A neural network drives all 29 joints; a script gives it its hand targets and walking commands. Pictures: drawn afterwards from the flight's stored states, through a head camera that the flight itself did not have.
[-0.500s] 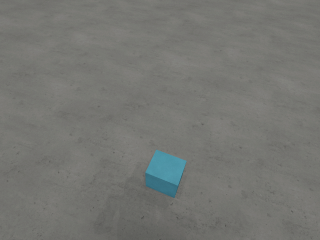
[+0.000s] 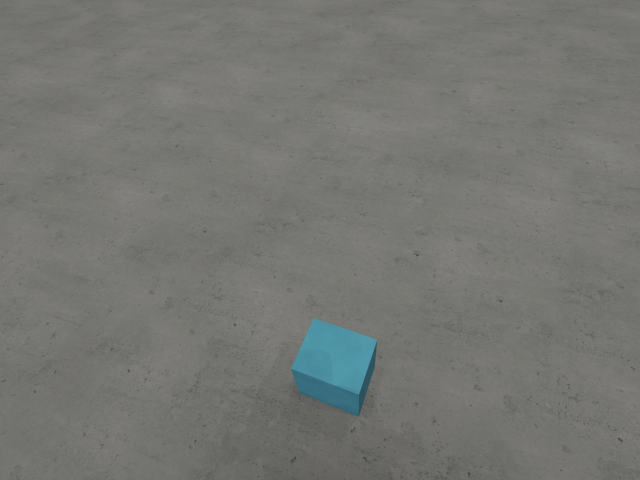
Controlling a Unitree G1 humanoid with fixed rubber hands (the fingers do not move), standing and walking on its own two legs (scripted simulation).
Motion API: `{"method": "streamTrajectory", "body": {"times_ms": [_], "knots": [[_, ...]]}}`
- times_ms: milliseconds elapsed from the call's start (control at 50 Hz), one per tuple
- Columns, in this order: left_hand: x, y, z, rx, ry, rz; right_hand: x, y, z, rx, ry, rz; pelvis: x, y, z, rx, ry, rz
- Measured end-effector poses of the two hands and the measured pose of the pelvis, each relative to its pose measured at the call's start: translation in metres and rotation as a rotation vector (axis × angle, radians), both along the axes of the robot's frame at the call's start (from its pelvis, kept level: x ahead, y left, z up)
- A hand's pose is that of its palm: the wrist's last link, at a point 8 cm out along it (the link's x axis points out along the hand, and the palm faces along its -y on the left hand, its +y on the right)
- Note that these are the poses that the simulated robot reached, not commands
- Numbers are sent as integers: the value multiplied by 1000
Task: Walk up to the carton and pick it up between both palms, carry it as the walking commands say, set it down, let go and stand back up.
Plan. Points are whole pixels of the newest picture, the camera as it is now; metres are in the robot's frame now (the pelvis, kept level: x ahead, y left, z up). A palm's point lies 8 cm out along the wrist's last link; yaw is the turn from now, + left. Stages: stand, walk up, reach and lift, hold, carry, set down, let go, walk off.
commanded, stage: walk up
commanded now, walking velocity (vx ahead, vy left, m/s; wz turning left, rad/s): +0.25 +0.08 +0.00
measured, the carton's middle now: (336, 367) +0.50 +0.02 -0.67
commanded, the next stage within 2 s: none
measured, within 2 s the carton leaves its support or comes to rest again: neither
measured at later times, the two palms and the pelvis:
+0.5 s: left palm out of the picture +0.09 +0.34 -0.13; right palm out of the picture +0.12 -0.19 -0.11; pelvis +0.05 +0.08 +0.00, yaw +1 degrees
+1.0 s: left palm out of the picture +0.10 +0.33 -0.11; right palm out of the picture +0.09 -0.18 -0.14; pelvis +0.03 +0.07 +0.00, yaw -2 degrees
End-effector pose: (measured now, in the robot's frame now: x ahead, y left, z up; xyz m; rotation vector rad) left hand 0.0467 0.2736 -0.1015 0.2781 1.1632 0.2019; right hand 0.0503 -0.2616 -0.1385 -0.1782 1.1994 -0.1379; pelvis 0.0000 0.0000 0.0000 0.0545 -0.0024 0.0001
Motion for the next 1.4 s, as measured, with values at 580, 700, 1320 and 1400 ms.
{"method": "streamTrajectory", "body": {"times_ms": [580,700,1320,1400], "knots": [[75,76,-27,-97,-42,21,76,81,34,-114,-46,27,53,88,2,-96,-24,8],[77,74,-24,-79,-26,6,70,84,28,-89,-74,11,46,86,0,-78,-26,-13],[63,165,-26,-6,125,-31,74,149,10,-48,-63,-74,75,167,-11,-62,15,-120],[138,168,-27,-65,43,-111,52,167,25,-99,5,-154,97,186,-2,-81,13,-168]]}}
